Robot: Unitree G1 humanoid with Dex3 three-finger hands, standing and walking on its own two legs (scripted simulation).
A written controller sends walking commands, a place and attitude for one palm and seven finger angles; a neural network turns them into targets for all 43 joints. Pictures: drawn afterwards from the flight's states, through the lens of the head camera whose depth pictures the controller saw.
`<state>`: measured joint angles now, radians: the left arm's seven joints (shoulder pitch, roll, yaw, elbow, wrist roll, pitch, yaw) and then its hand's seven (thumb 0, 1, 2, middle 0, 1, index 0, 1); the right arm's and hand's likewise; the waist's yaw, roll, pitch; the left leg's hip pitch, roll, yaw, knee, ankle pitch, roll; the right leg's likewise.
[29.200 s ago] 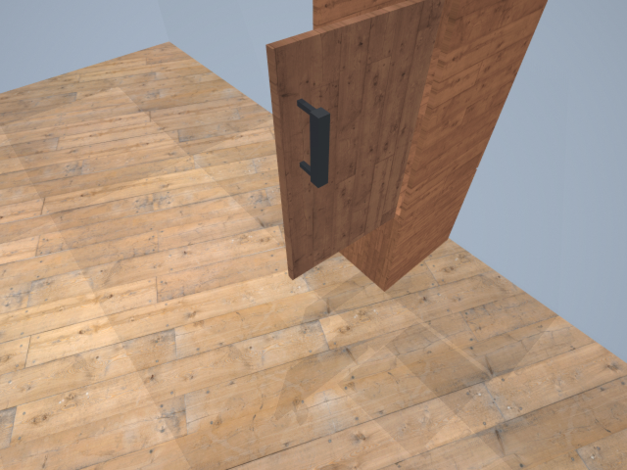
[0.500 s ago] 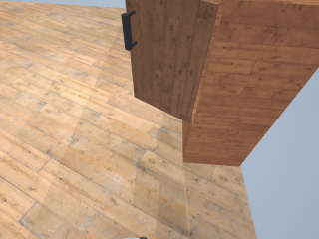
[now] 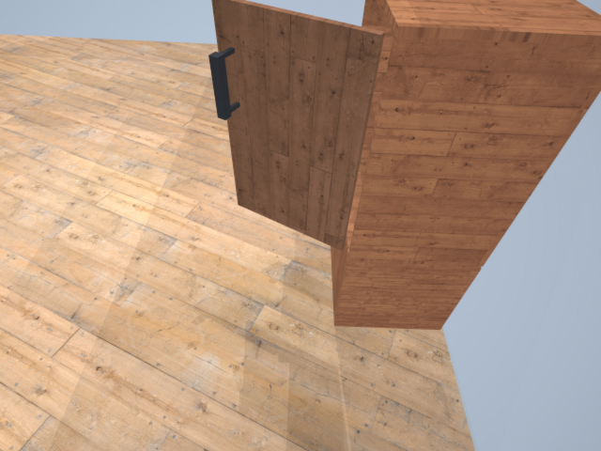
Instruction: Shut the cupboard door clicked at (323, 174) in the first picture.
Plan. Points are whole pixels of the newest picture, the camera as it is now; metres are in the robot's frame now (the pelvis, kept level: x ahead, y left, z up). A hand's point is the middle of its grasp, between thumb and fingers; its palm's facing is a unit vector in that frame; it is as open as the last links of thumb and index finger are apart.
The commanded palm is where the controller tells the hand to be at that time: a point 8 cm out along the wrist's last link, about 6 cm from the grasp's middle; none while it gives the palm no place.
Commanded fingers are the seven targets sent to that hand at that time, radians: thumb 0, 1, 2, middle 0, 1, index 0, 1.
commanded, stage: let the arm hang, fingers relaxed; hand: left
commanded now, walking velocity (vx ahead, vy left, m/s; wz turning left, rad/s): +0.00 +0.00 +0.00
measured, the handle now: (227, 83) +0.84 +0.21 +0.08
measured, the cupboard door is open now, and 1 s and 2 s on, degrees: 62 62 62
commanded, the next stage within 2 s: look to check the result in 0.04 s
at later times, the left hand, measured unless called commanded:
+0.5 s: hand out of the picture -0.04 +0.16 -0.18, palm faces +0.05 -0.98 -0.17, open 7.3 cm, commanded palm none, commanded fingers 0.00 0.90 0.90 -0.20 -0.30 -0.20 -0.30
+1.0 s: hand out of the picture +0.00 +0.17 -0.19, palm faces +0.13 -0.97 -0.20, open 7.3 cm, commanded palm none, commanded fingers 0.00 0.90 0.90 -0.20 -0.30 -0.20 -0.30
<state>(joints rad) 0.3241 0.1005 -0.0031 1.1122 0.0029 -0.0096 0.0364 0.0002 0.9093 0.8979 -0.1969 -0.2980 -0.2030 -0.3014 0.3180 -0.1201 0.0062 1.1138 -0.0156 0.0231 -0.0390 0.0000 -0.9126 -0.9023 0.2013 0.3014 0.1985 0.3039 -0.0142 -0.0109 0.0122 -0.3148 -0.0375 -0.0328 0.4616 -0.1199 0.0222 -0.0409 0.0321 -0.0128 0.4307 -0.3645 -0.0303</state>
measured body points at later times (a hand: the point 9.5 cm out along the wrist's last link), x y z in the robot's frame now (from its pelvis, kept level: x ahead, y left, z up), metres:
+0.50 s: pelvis +0.01 +0.00 +0.00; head +0.03 +0.00 +0.45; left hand -0.04 +0.21 -0.16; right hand +0.02 -0.23 -0.16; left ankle +0.08 +0.10 -0.74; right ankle -0.08 -0.10 -0.74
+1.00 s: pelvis +0.02 -0.01 -0.02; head +0.04 +0.01 +0.43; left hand -0.01 +0.22 -0.18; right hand +0.03 -0.24 -0.17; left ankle +0.06 +0.09 -0.73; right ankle -0.08 -0.10 -0.74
